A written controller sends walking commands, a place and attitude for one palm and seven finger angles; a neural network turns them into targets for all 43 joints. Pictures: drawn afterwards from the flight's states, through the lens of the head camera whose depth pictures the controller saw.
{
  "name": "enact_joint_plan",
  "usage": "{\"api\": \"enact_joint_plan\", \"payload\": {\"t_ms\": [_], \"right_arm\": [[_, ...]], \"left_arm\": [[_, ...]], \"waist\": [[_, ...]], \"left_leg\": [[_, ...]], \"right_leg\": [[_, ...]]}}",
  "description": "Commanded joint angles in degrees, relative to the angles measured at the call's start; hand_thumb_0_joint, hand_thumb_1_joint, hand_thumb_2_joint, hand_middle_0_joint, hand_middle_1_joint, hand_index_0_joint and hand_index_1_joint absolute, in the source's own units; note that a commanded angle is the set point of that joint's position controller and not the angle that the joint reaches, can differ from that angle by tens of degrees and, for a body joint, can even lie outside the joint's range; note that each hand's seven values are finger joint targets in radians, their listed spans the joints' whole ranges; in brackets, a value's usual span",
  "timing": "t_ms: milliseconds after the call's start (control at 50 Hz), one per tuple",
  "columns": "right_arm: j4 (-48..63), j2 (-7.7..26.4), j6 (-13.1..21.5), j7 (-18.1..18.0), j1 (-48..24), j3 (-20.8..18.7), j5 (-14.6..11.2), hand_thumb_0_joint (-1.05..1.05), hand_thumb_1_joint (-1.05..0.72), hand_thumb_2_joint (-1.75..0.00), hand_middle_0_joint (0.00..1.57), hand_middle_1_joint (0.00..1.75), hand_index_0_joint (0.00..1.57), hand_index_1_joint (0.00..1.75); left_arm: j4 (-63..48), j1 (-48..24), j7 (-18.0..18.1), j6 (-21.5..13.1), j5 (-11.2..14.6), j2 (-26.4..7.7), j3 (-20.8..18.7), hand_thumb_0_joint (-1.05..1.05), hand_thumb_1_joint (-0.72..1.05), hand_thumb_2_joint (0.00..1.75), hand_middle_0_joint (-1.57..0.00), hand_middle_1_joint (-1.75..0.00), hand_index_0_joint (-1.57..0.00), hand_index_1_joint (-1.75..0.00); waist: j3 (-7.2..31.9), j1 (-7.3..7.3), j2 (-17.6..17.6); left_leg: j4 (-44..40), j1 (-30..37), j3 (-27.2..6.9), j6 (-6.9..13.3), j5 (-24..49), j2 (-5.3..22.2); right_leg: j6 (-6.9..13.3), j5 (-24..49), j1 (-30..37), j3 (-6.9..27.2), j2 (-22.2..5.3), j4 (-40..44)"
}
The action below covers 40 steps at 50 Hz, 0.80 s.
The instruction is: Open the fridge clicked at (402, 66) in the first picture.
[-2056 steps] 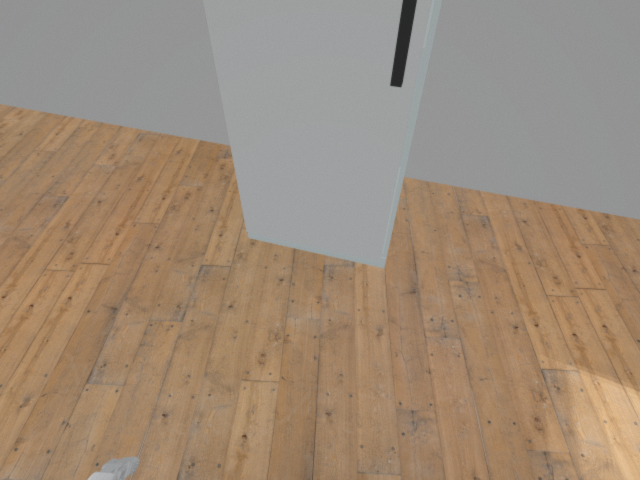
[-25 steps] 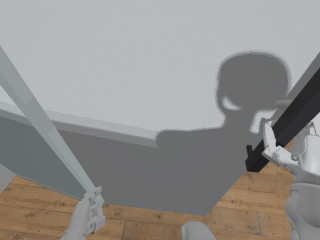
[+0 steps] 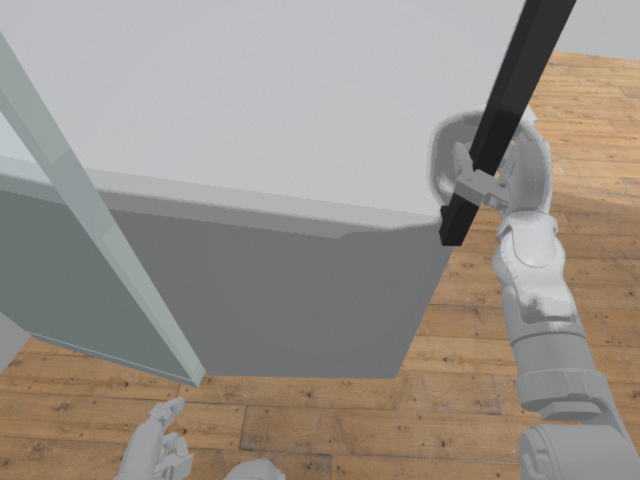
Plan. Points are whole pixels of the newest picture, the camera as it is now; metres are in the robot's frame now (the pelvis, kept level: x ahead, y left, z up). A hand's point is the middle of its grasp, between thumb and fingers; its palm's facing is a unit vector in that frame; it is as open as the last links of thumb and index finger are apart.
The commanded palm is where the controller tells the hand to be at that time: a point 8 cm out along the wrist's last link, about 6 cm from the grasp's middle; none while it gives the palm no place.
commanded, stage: stop walking and hold the door back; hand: right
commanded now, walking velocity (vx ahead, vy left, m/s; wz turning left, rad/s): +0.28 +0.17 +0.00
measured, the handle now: (484, 133) +0.46 -0.15 +0.21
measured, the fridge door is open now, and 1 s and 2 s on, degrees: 76 73 72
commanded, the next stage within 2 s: loosen the grip on the handle in 0.24 s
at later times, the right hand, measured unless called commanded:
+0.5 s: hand (466, 156) +0.45 -0.14 +0.18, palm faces +0.04 +0.99 -0.10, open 7.2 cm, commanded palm +0.41 -0.18 +0.17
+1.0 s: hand (464, 167) +0.44 -0.14 +0.17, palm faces +0.09 +0.98 -0.16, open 14.5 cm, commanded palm +0.41 -0.19 +0.17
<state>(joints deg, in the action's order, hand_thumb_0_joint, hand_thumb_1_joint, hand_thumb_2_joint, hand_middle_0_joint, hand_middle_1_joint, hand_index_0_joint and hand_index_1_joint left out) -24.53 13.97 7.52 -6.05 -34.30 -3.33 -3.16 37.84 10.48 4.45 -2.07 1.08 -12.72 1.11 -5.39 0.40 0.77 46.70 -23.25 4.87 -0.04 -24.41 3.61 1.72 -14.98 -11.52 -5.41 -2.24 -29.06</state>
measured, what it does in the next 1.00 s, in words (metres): steps on the spot: left foot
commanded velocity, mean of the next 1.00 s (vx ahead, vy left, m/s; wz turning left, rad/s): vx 0.02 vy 0.02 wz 0.00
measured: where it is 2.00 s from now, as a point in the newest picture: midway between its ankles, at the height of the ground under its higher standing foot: outside the picture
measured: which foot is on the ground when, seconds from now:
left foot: up 0.00-0.16, down 0.18-1.00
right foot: down 0.00-1.00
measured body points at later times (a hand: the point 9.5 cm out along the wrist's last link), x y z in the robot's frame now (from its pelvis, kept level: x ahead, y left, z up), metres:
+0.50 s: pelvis +0.00 -0.01 -0.01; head +0.00 -0.04 +0.43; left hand +0.12 +0.26 -0.09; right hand +0.44 -0.19 +0.19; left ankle +0.02 +0.13 -0.73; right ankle +0.05 -0.12 -0.74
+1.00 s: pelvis +0.00 +0.01 -0.01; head +0.02 +0.01 +0.44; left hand +0.08 +0.27 -0.12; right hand +0.43 -0.19 +0.18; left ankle +0.02 +0.13 -0.73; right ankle +0.05 -0.12 -0.73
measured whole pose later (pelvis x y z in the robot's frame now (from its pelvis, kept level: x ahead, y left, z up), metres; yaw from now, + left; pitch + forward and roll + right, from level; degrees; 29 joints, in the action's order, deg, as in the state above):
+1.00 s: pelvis +0.00 +0.01 -0.01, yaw +2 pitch +3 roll +0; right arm -37.7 17.9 14.0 -0.3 -37.1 -10.5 -2.1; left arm 40.1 19.1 1.4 -7.0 1.2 -14.1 0.8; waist 2.6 2.4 -0.5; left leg 37.9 -23.6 2.3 0.0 -17.8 1.4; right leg -1.0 -15.6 -25.2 -2.8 -3.6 -37.5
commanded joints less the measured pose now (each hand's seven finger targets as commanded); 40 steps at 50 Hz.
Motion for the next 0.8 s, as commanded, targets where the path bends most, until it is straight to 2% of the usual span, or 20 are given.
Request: {"api": "enact_joint_plan", "payload": {"t_ms": [0, 40, 120, 140, 160, 180, 200, 300, 320, 340, 360, 380, 400, 420, 460, 500, 540, 700, 720, 780], "right_arm": [[3.31, 12.97, 4.45, 1.19, -36.65, -5.1, 1.57, 0.0, -0.9, -0.9, 0.45, 1.4, 0.45, 1.4], [3.06, 11.65, 4.36, 1.94, -34.87, -4.5, 1.03, 0.0, -0.9, -0.9, 0.45, 1.4, 0.45, 1.4], [5.88, 12.12, 4.89, 2.8, -32.15, -4.92, 0.83, 0.0, -0.9, -0.9, 0.45, 1.4, 0.45, 1.4], [5.95, 13.48, 4.98, 2.63, -31.16, -6.02, 1.18, 0.0, -0.9, -0.9, 0.45, 1.4, 0.45, 1.4], [4.1, 17.02, 4.26, 2.31, -28.92, -8.6, 1.47, 0.0, -0.9, -0.9, 0.45, 1.4, 0.45, 1.4], [6.38, 20.23, 3.86, 2.11, -28.4, -11.84, 0.82, 0.0, -0.9, -0.9, 0.45, 1.4, 0.45, 1.4], [4.96, 19.61, 3.25, 2.07, -25.21, -12.27, 1.35, 0.0, -0.9, -0.9, 0.45, 1.4, 0.45, 1.4], [8.82, 17.2, 3.84, 2.17, -25.58, -12.24, 0.43, 0.0, -0.9, -0.9, 0.45, 1.4, 0.45, 1.4], [3.63, 35.58, 3.7, 3.54, -57.1, -21.75, 6.22, 0.0, -0.9, -0.9, 0.45, 1.4, 0.45, 1.4], [-12.28, 23.04, 0.77, 4.67, -49.47, -15.29, 8.36, 0.0, -0.78, -0.84, 0.45, 1.4, 0.45, 1.4], [-3.11, 16.67, 0.94, 5.13, -38.78, -10.96, 4.68, 0.0, -0.66, -0.78, 0.45, 1.4, 0.45, 1.4], [-5.1, 5.02, 0.84, 6.21, -28.07, -5.86, 4.86, 0.0, -0.54, -0.73, 0.45, 1.4, 0.45, 1.4], [-3.54, 6.13, 3.3, 6.03, -31.45, -5.81, 4.45, 0.0, -0.42, -0.67, 0.45, 1.4, 0.45, 1.4], [-6.15, 3.86, 3.66, 5.02, -23.39, -7.24, 3.23, 0.0, -0.3, -0.61, 0.45, 1.4, 0.45, 1.4], [0.4, 12.86, 5.07, 3.45, -25.45, -13.05, 3.51, 0.0, -0.05, -0.49, 0.45, 1.4, 0.45, 1.4], [1.01, 8.31, 6.01, 2.5, -28.94, -7.23, 4.98, 0.0, 0.19, -0.37, 0.45, 1.4, 0.45, 1.4], [0.05, 8.79, 7.36, 1.84, -24.59, -8.31, 4.21, 0.0, 0.43, -0.26, 0.44, 1.38, 0.44, 1.38], [2.38, 7.8, 9.08, 0.9, -29.31, -4.41, 5.05, 0.0, 0.55, -0.2, 0.33, 1.25, 0.33, 1.25], [-1.15, 17.04, 8.79, 0.56, -29.52, -11.13, 5.76, 0.0, 0.55, -0.2, 0.32, 1.23, 0.32, 1.23], [0.84, 11.49, 8.95, 1.93, -33.47, -5.59, 4.62, 0.0, 0.55, -0.2, 0.28, 1.18, 0.28, 1.18]], "left_arm": [[-4.75, -2.54, 0.51, -2.83, 0.8, -8.59, -2.46, 0.0, 0.9, 0.9, -0.2, -0.3, -0.2, -0.3], [-4.6, -1.01, 0.63, -2.8, 0.98, -8.74, -2.53, 0.0, 0.9, 0.9, -0.2, -0.3, -0.2, -0.3], [-4.99, -1.5, 0.76, -3.1, 0.93, -7.54, -1.43, 0.0, 0.9, 0.9, -0.2, -0.3, -0.2, -0.3], [-5.08, -1.52, 0.89, -3.1, 1.02, -6.63, -1.54, 0.0, 0.9, 0.9, -0.2, -0.3, -0.2, -0.3], [-5.26, -1.24, 1.21, -2.71, 0.98, -5.8, -1.81, 0.0, 0.9, 0.9, -0.2, -0.3, -0.2, -0.3], [-6.2, -2.11, 1.29, -2.98, 0.96, -6.92, -2.44, 0.0, 0.9, 0.9, -0.2, -0.3, -0.2, -0.3], [-4.83, -0.7, 1.03, -3.66, 0.73, -6.97, -2.84, 0.0, 0.9, 0.9, -0.2, -0.3, -0.2, -0.3], [-3.92, -2.03, 1.81, -3.83, -0.12, -6.41, -1.25, 0.0, 0.9, 0.9, -0.2, -0.3, -0.2, -0.3], [-3.82, -2.33, -0.11, -7.2, 0.07, -6.23, -4.86, 0.0, 0.9, 0.9, -0.2, -0.3, -0.2, -0.3], [-1.97, 1.93, -1.98, -11.2, -1.53, -9.34, -4.81, 0.0, 0.9, 0.9, -0.2, -0.3, -0.2, -0.3], [-2.14, 9.65, -3.57, -11.3, -0.42, -9.72, -6.09, 0.0, 0.9, 0.9, -0.2, -0.3, -0.2, -0.3], [-1.11, 7.6, -3.91, -10.87, -0.45, -8.22, -6.27, 0.0, 0.9, 0.9, -0.2, -0.3, -0.2, -0.3], [-1.75, 4.46, -4.54, -9.95, -0.57, -9.27, -5.91, 0.0, 0.9, 0.9, -0.2, -0.3, -0.2, -0.3], [-4.69, 2.78, -4.89, -9.78, -0.53, -8.72, -5.67, 0.0, 0.9, 0.9, -0.2, -0.3, -0.2, -0.3], [-6.01, 3.3, -5.18, -9.61, -1.16, -9.77, -4.32, 0.0, 0.9, 0.9, -0.2, -0.3, -0.2, -0.3], [-6.61, 3.61, -5.76, -8.89, -0.97, -8.9, -4.51, 0.0, 0.9, 0.9, -0.2, -0.3, -0.2, -0.3], [-8.07, 3.45, -5.79, -8.68, -0.8, -9.5, -4.7, 0.0, 0.9, 0.9, -0.2, -0.3, -0.2, -0.3], [-7.91, 4.11, -4.47, -8.89, -0.2, -9.28, -3.82, 0.0, 0.9, 0.9, -0.2, -0.3, -0.2, -0.3], [-6.72, 5.24, -3.68, -8.41, -0.24, -10.24, -3.7, 0.0, 0.9, 0.9, -0.2, -0.3, -0.2, -0.3], [-6.62, 5.41, -2.95, -8.4, -0.12, -9.18, -3.15, 0.0, 0.9, 0.9, -0.2, -0.3, -0.2, -0.3]], "waist": [[13.44, -0.7, -5.81], [15.07, -1.19, -8.46], [20.19, -1.41, -7.52], [21.71, -1.48, -0.59], [20.08, -1.17, 11.93], [17.94, -2.4, 13.75], [18.96, -1.97, 9.74], [17.67, -0.83, 12.39], [20.49, -2.94, 16.64], [33.77, 5.91, 5.04], [38.27, 3.77, -8.4], [33.03, 1.85, -7.58], [25.91, 2.41, -1.97], [20.27, 0.97, -5.25], [22.97, -0.83, -15.33], [21.67, 1.69, -7.44], [19.67, 1.54, 1.97], [21.06, 2.8, -2.34], [19.77, 2.55, -0.2], [22.26, 3.96, -0.31]], "left_leg": [[5.91, -5.35, -4.95, -0.94, -0.09, 1.29], [-3.33, 2.7, -0.92, -0.92, 1.46, -0.97], [-18.94, 19.27, -0.35, 0.09, 4.97, -2.83], [-23.15, 26.65, -7.61, 2.6, 6.33, 2.23], [-26.93, 30.99, -22.2, 7.72, 11.12, 12.7], [-29.02, 30.66, -29.16, 12.56, 22.35, 20.01], [-27.42, 28.76, -24.43, 12.67, 22.82, 20.13], [-20.73, 19.33, -6.86, 7.48, 31.8, 11.13], [-17.6, 28.72, -8.91, 7.06, 40.87, 2.6], [-6.48, 5.69, -0.54, 3.68, 42.54, -3.38], [-5.22, -3.66, 1.23, 1.79, 27.98, -3.67], [-5.68, -7.73, -0.45, 1.58, 13.42, -3.84], [-9.94, -7.97, -0.16, 1.39, 6.87, -4.21], [-12.77, -4.27, -0.1, 2.11, 8.46, -3.86], [-11.25, -1.04, -0.83, 3.22, 17.17, -2.87], [-11.61, -3.23, -0.67, 2.59, 15.07, -3.96], [-12.5, -2.17, -0.82, 2.27, 11.74, -4.53], [-13.6, -3.41, -2.31, 1.9, 6.6, -4.81], [-14.49, -2.63, -2.77, 1.69, 5.87, -4.64], [-15.41, -1.72, -3.21, 1.24, 5.95, -4.71]], "right_leg": [[11.73, -6.5, 4.02, 22.49, -19.36, 12.72], [8.16, -2.79, 3.16, 13.46, -15.22, 9.78], [4.19, 6.7, -1.19, 7.98, -11.54, -1.51], [2.1, 5.51, -8.14, 4.84, -8.5, -10.12], [-1.39, -5.93, -18.87, -0.25, -1.91, -21.59], [-2.48, -17.47, -25.05, 3.45, -0.01, -32.55], [-2.39, -16.84, -23.8, 7.26, -1.41, -36.16], [-2.48, -6.15, -8.24, 1.61, -1.5, -12.73], [-3.24, 2.4, -11.49, -3.21, 1.03, -3.8], [-0.39, 23.67, -1.13, 8.8, 0.45, 0.57], [-3.2, 40.43, 13.51, 9.04, -1.61, 0.22], [-4.09, 36.79, 15.41, 7.37, -1.93, -1.0], [-4.03, 7.54, 11.25, 7.7, -1.35, 0.85], [-2.88, 0.53, 3.47, 5.86, -0.27, 0.32], [-2.63, 15.45, 2.86, 5.23, 0.21, -2.75], [-2.53, 13.12, 1.3, 6.24, -1.0, -2.79], [-1.78, 5.25, -2.95, 6.33, -1.35, -1.32], [-1.15, -5.26, -3.09, 5.58, -0.02, -0.65], [-0.9, -6.25, -5.27, 5.39, 0.16, -0.84], [-0.59, -4.86, -4.65, 4.27, 0.75, -1.64]]}}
